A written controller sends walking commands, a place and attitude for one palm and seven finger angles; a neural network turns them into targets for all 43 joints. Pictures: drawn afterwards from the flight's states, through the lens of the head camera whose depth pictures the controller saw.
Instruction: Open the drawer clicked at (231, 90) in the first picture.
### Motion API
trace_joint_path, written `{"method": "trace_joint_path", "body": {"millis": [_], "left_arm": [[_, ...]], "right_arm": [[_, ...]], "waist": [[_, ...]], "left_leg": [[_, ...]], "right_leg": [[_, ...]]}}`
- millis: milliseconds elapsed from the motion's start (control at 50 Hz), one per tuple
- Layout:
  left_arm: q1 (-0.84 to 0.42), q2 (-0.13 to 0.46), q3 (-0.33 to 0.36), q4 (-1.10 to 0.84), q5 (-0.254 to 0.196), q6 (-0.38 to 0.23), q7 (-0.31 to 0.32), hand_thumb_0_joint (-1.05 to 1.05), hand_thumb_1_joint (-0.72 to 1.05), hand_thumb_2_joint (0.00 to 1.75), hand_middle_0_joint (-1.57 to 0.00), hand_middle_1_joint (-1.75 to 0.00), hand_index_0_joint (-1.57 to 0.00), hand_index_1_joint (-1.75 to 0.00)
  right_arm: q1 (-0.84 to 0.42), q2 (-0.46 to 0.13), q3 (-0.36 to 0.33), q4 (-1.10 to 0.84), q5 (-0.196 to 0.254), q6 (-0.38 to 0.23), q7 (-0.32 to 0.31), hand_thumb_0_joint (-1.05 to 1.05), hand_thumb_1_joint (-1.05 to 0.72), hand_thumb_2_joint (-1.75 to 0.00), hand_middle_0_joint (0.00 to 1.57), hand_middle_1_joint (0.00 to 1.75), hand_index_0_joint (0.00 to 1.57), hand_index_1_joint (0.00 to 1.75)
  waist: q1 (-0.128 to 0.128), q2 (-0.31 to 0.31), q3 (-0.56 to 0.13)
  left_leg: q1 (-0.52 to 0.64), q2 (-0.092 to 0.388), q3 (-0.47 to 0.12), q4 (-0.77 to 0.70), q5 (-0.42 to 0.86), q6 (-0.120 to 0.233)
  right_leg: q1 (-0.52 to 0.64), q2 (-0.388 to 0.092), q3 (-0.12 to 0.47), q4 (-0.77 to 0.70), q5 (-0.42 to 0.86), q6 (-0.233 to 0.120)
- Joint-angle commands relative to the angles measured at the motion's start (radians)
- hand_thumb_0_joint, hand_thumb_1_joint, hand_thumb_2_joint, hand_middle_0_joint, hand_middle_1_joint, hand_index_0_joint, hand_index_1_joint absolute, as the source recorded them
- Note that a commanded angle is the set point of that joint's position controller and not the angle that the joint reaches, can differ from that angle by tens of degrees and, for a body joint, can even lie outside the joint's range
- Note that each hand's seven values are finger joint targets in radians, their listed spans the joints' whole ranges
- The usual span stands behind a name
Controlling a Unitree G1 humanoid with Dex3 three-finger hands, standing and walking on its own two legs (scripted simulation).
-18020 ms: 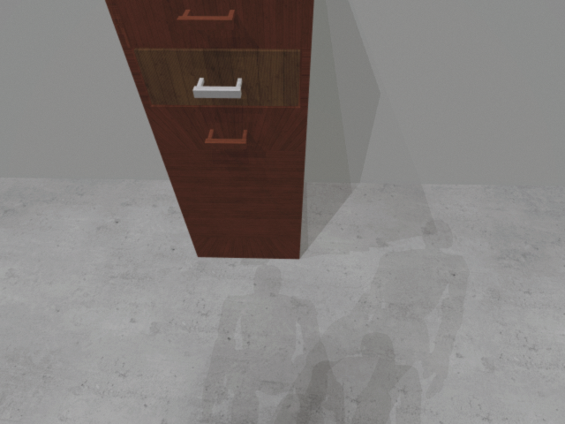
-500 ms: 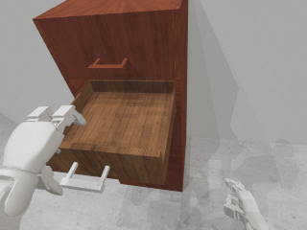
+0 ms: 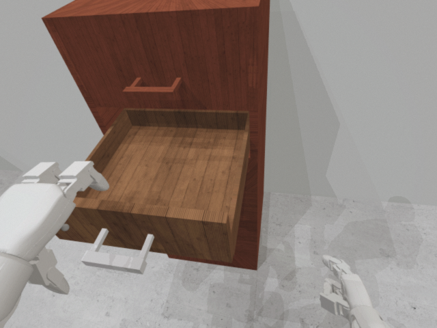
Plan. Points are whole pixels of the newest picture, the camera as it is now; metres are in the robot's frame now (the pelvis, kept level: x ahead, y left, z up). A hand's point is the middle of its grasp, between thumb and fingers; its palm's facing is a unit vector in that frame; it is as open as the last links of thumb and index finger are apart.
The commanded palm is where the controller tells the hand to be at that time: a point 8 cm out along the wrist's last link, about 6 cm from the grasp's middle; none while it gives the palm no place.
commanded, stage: draw the hand back to the body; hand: left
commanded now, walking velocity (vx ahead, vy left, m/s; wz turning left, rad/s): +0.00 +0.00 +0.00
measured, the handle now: (119, 250) +0.22 +0.23 +0.05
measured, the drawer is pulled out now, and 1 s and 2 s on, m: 0.30 0.30 0.30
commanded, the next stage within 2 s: step back with the hand held close in 1.24 s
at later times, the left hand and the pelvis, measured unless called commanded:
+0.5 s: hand (67, 199) +0.20 +0.22 +0.23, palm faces +0.38 -0.86 -0.34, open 13.2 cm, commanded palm +0.15 +0.27 +0.24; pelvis +0.01 +0.01 +0.00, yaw -2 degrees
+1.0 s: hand (68, 195) +0.21 +0.23 +0.22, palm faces +0.42 -0.81 -0.41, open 9.0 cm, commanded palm +0.16 +0.27 +0.24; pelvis +0.03 +0.00 +0.01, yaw -2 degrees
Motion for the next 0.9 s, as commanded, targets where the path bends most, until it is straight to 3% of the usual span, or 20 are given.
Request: {"method": "trace_joint_path", "body": {"millis": [0,40,60,80,100,120,160,220,240,260,280,340,360,380,460,540,700,780,840,880], "left_arm": [[-0.069,0.233,0.192,-0.179,0.003,-0.033,0.054,0.0,-0.5,0.3,-0.3,-1.2,-0.3,-1.2],[-0.054,0.251,0.223,-0.19,-0.009,-0.044,0.066,0.0,-0.5,0.3,-0.3,-1.2,-0.3,-1.2],[-0.042,0.258,0.248,-0.176,-0.017,-0.039,0.072,0.0,-0.5,0.3,-0.3,-1.2,-0.3,-1.2],[-0.052,0.228,0.209,-0.165,-0.012,-0.046,0.069,0.0,-0.5,0.3,-0.3,-1.2,-0.3,-1.2],[-0.034,0.233,0.231,-0.168,-0.021,-0.047,0.078,0.0,-0.5,0.3,-0.3,-1.2,-0.3,-1.2],[-0.019,0.23,0.222,-0.15,-0.02,-0.05,0.077,0.0,-0.5,0.3,-0.3,-1.2,-0.3,-1.2],[0.003,0.262,0.274,-0.176,-0.033,-0.037,0.087,0.0,-0.5,0.3,-0.3,-1.2,-0.3,-1.2],[0.038,0.211,0.215,-0.149,-0.035,-0.034,0.075,0.0,-0.5,0.3,-0.3,-1.2,-0.3,-1.2],[-0.109,-0.179,0.175,-0.214,-0.652,-0.12,0.132,0.0,-0.47,0.32,-0.3,-1.18,-0.3,-1.18],[-0.066,-0.08,0.217,-0.143,-0.648,-0.16,0.169,0.0,-0.43,0.33,-0.29,-1.15,-0.29,-1.15],[-0.02,-0.122,0.22,-0.118,-0.691,-0.184,0.191,0.0,-0.4,0.34,-0.29,-1.13,-0.29,-1.13],[-0.093,-0.091,0.224,-0.271,-0.706,-0.254,0.226,0.0,-0.29,0.39,-0.29,-1.07,-0.29,-1.07],[-0.088,-0.087,0.23,-0.256,-0.703,-0.259,0.235,0.0,-0.26,0.4,-0.28,-1.04,-0.28,-1.04],[-0.072,-0.145,0.184,-0.224,-0.701,-0.264,0.234,0.0,-0.22,0.42,-0.28,-1.02,-0.28,-1.02],[-0.083,-0.124,0.214,-0.206,-0.709,-0.27,0.231,0.0,-0.08,0.48,-0.27,-0.93,-0.27,-0.93],[-0.043,-0.136,0.216,-0.231,-0.721,-0.274,0.217,0.0,0.06,0.54,-0.26,-0.84,-0.26,-0.84],[-0.007,-0.126,0.256,-0.166,-0.736,-0.253,0.213,0.0,0.34,0.66,-0.24,-0.66,-0.24,-0.66],[-0.006,-0.13,0.255,-0.153,-0.731,-0.255,0.217,0.0,0.48,0.72,-0.23,-0.57,-0.23,-0.57],[-0.028,-0.122,0.254,-0.163,-0.736,-0.247,0.217,0.0,0.58,0.76,-0.22,-0.5,-0.22,-0.5],[-0.032,-0.118,0.257,-0.159,-0.732,-0.249,0.222,0.0,0.65,0.8,-0.22,-0.46,-0.22,-0.46]], "right_arm": [[-0.171,-0.079,-0.038,-0.195,0.0,-0.066,-0.008,0.0,-0.9,-0.9,0.2,0.3,0.2,0.3],[-0.161,-0.083,-0.045,-0.201,-0.001,-0.064,-0.01,0.0,-0.9,-0.9,0.2,0.3,0.2,0.3],[-0.195,-0.079,-0.041,-0.19,0.006,-0.075,-0.007,0.0,-0.9,-0.9,0.2,0.3,0.2,0.3],[-0.156,-0.073,-0.04,-0.187,-0.005,-0.066,-0.006,0.0,-0.9,-0.9,0.2,0.3,0.2,0.3],[-0.15,-0.077,-0.047,-0.192,0.0,-0.068,-0.004,0.0,-0.9,-0.9,0.2,0.3,0.2,0.3],[-0.146,-0.082,-0.053,-0.187,-0.005,-0.062,-0.004,0.0,-0.9,-0.9,0.2,0.3,0.2,0.3],[-0.183,-0.083,-0.053,-0.192,0.008,-0.074,-0.001,0.0,-0.9,-0.9,0.2,0.3,0.2,0.3],[-0.145,-0.081,-0.057,-0.194,-0.001,-0.057,0.0,0.0,-0.9,-0.9,0.2,0.3,0.2,0.3],[-0.053,-0.004,-0.054,-0.199,0.01,-0.133,-0.024,0.0,-0.9,-0.9,0.2,0.3,0.2,0.3],[-0.067,-0.031,-0.043,-0.154,-0.003,-0.182,-0.038,0.0,-0.9,-0.9,0.2,0.3,0.2,0.3],[-0.05,-0.034,-0.046,-0.142,-0.008,-0.195,-0.052,0.0,-0.9,-0.9,0.2,0.3,0.2,0.3],[-0.063,-0.033,-0.048,-0.14,-0.015,-0.25,-0.068,0.0,-0.9,-0.9,0.2,0.3,0.2,0.3],[-0.076,-0.035,-0.044,-0.119,-0.02,-0.267,-0.072,0.0,-0.9,-0.9,0.2,0.3,0.2,0.3],[-0.058,-0.022,-0.035,-0.113,-0.026,-0.272,-0.069,0.0,-0.9,-0.9,0.2,0.3,0.2,0.3],[-0.064,-0.028,-0.044,-0.097,-0.027,-0.277,-0.065,0.0,-0.9,-0.9,0.2,0.3,0.2,0.3],[-0.056,-0.025,-0.051,-0.102,-0.026,-0.268,-0.053,0.0,-0.9,-0.9,0.2,0.3,0.2,0.3],[-0.059,-0.031,-0.073,-0.095,-0.016,-0.227,-0.059,0.0,-0.9,-0.9,0.2,0.3,0.2,0.3],[-0.05,-0.035,-0.075,-0.083,-0.021,-0.215,-0.064,0.0,-0.9,-0.9,0.2,0.3,0.2,0.3],[-0.061,-0.033,-0.077,-0.096,-0.015,-0.213,-0.065,0.0,-0.9,-0.9,0.2,0.3,0.2,0.3],[-0.055,-0.037,-0.076,-0.083,-0.022,-0.212,-0.067,0.0,-0.9,-0.9,0.2,0.3,0.2,0.3]], "waist": [[-0.006,-0.076,-0.125],[0.0,-0.086,-0.138],[0.002,-0.048,-0.119],[0.001,-0.042,-0.121],[-0.004,-0.084,-0.124],[0.0,-0.067,-0.116],[0.004,-0.056,-0.132],[-0.002,-0.083,-0.103],[-0.113,-0.136,-0.058],[-0.095,-0.164,-0.035],[-0.081,-0.215,-0.036],[-0.056,-0.108,-0.107],[-0.049,-0.011,-0.059],[-0.053,-0.008,-0.028],[-0.043,-0.032,0.004],[-0.043,-0.003,-0.062],[-0.052,-0.113,-0.06],[-0.053,-0.06,-0.063],[-0.052,-0.11,-0.077],[-0.053,-0.062,-0.065]], "left_leg": [[0.177,0.01,-0.025,-0.022,0.162,0.0],[0.181,0.011,-0.024,-0.016,0.177,0.001],[0.17,0.011,-0.023,-0.012,0.166,-0.005],[0.161,0.005,-0.023,-0.017,0.172,0.001],[0.168,0.015,-0.027,-0.019,0.179,-0.003],[0.162,0.01,-0.024,-0.019,0.183,0.001],[0.164,0.016,-0.02,-0.009,0.189,-0.006],[0.135,0.013,-0.023,-0.025,0.174,0.0],[0.264,0.053,-0.028,-0.059,0.085,0.004],[0.259,0.072,-0.053,-0.079,0.021,-0.001],[0.237,0.066,-0.053,-0.098,0.006,-0.001],[0.263,0.06,-0.047,-0.117,0.041,-0.004],[0.248,0.053,-0.039,-0.118,0.039,-0.007],[0.219,0.05,-0.045,-0.133,0.03,-0.01],[0.211,0.056,-0.045,-0.138,0.083,-0.011],[0.242,0.058,-0.038,-0.121,0.194,-0.015],[0.254,0.06,-0.019,-0.107,0.223,-0.009],[0.268,0.048,-0.009,-0.096,0.242,-0.005],[0.273,0.052,-0.014,-0.099,0.242,-0.003],[0.277,0.044,-0.011,-0.094,0.249,-0.002]], "right_leg": [[-0.118,-0.032,0.038,-0.099,0.224,0.027],[-0.117,-0.034,0.036,-0.094,0.247,0.03],[-0.115,-0.022,0.047,-0.095,0.247,0.02],[-0.123,-0.021,0.027,-0.092,0.231,0.022],[-0.124,-0.028,0.022,-0.088,0.234,0.026],[-0.131,-0.019,0.022,-0.09,0.233,0.025],[-0.11,-0.021,0.041,-0.08,0.272,0.02],[-0.142,-0.017,0.013,-0.083,0.219,0.03],[-0.128,-0.006,0.009,-0.102,0.172,0.001],[-0.156,0.008,0.027,-0.102,0.095,-0.008],[-0.134,-0.004,0.012,-0.124,0.085,-0.002],[-0.081,-0.026,0.039,-0.119,0.091,-0.002],[-0.088,-0.021,0.052,-0.127,0.093,-0.01],[-0.087,-0.023,0.037,-0.132,0.09,-0.013],[-0.059,-0.021,0.043,-0.148,0.128,-0.02],[-0.017,-0.025,0.039,-0.125,0.234,-0.02],[-0.03,-0.028,0.039,-0.141,0.301,-0.005],[-0.032,-0.029,0.04,-0.151,0.336,-0.005],[-0.028,-0.034,0.045,-0.144,0.338,-0.001],[-0.031,-0.031,0.044,-0.154,0.349,-0.004]]}}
